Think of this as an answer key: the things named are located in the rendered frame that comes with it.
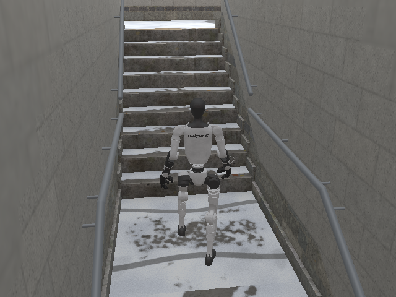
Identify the robot right forearm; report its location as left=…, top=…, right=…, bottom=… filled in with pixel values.
left=221, top=149, right=231, bottom=170

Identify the robot left forearm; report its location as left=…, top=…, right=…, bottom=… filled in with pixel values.
left=161, top=151, right=174, bottom=178

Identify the robot left shin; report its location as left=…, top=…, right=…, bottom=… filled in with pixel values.
left=178, top=191, right=186, bottom=229

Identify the left robot hand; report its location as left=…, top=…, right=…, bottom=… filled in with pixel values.
left=160, top=175, right=173, bottom=189

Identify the right robot thigh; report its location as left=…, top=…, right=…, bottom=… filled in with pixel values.
left=205, top=173, right=220, bottom=225

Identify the right robot upper arm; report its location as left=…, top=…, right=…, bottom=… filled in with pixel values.
left=211, top=124, right=227, bottom=158

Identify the right robot hand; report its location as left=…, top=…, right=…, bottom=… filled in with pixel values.
left=217, top=167, right=231, bottom=179

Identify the left robot upper arm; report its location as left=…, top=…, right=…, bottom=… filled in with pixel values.
left=169, top=125, right=185, bottom=160

